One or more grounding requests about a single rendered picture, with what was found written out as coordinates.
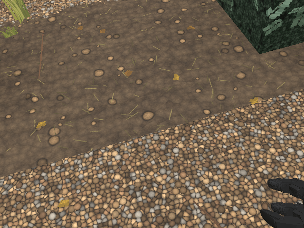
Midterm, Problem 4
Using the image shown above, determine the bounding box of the right robot hand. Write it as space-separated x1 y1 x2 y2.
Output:
260 178 304 228

